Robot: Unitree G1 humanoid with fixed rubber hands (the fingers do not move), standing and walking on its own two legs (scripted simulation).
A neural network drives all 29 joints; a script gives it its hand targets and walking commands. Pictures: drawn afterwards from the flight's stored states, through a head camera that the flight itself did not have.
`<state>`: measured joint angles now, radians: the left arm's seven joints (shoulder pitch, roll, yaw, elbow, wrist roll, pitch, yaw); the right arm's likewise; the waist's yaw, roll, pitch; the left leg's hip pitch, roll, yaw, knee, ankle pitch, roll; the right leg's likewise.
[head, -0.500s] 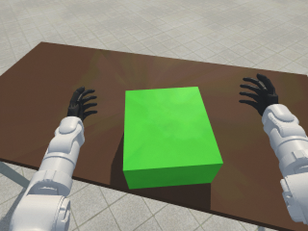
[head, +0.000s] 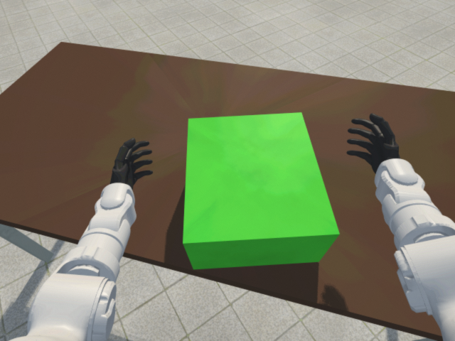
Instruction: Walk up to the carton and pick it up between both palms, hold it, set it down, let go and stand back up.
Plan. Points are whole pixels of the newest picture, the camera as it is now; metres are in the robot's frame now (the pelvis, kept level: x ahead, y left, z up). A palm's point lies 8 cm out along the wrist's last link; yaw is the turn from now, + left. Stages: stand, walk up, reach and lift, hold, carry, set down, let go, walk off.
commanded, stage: reach and lift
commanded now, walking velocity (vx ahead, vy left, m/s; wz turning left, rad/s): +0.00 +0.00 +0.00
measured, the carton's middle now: (250, 186) +0.47 +0.06 -0.06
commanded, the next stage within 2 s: none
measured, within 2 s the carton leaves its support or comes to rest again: neither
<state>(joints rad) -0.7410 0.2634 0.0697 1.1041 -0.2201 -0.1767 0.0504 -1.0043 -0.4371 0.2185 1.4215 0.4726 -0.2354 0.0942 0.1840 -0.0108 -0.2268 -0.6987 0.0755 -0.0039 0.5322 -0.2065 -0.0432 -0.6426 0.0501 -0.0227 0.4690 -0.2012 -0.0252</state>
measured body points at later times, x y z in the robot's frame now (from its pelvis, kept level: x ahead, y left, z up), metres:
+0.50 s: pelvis -0.02 +0.00 -0.03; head +0.11 -0.01 +0.40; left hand +0.38 +0.28 -0.02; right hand +0.49 -0.17 +0.01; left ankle +0.01 +0.14 -0.73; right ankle -0.01 -0.10 -0.73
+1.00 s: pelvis -0.02 +0.00 -0.03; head +0.11 +0.00 +0.40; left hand +0.39 +0.25 -0.02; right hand +0.49 -0.12 +0.01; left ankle +0.01 +0.14 -0.73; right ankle -0.01 -0.10 -0.73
